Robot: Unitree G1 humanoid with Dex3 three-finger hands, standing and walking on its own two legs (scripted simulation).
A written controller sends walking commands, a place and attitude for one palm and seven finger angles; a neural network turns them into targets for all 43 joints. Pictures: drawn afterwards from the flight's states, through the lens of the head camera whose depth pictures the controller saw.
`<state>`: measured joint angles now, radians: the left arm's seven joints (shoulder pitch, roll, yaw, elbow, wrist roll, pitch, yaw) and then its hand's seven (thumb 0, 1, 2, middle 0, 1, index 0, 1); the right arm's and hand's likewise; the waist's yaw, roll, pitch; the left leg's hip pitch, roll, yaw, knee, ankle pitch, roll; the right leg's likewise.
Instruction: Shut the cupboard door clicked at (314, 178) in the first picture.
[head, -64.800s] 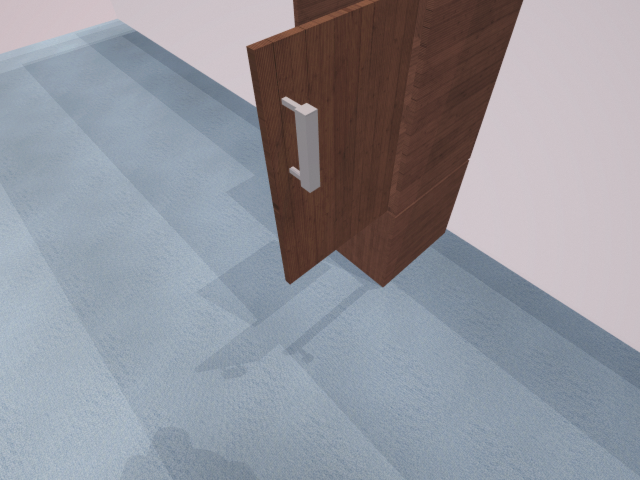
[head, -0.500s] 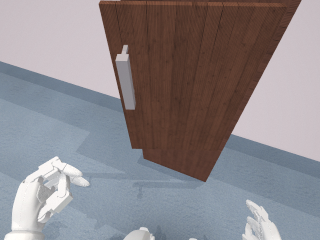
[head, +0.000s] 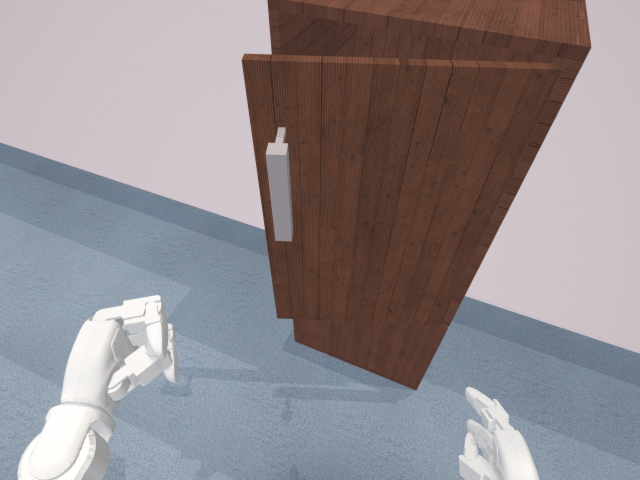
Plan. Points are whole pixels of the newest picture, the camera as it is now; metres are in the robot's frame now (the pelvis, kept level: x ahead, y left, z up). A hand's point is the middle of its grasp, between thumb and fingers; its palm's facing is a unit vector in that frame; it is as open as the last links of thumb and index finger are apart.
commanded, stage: raise the hand and make a fist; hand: left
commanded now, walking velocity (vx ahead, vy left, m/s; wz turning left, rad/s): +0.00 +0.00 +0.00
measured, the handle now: (282, 186) +0.48 +0.11 +0.11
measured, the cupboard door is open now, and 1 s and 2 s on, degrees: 21 21 21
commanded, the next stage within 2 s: bring the fist close to the handle in 0.46 s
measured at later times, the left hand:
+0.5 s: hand (183, 337) +0.23 +0.17 +0.12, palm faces +0.09 -0.99 -0.05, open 3.1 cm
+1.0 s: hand (247, 293) +0.29 +0.12 +0.11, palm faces +0.04 -1.00 -0.02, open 3.1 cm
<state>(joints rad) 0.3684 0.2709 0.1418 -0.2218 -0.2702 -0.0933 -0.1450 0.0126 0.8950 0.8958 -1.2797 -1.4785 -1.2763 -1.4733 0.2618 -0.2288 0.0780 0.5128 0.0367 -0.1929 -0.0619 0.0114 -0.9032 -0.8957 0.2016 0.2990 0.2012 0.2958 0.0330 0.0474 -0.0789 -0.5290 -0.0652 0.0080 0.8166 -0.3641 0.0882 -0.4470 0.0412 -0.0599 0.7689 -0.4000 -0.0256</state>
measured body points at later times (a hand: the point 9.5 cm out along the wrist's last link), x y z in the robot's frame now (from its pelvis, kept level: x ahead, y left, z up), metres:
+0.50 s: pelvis +0.00 -0.02 +0.01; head +0.01 -0.03 +0.46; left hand +0.22 +0.22 +0.12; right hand +0.18 -0.25 -0.06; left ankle +0.03 +0.05 -0.71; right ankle +0.00 -0.11 -0.71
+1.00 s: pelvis +0.01 -0.04 +0.01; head +0.02 -0.06 +0.46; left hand +0.29 +0.17 +0.11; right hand +0.18 -0.28 -0.07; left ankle +0.03 +0.05 -0.71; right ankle +0.00 -0.11 -0.71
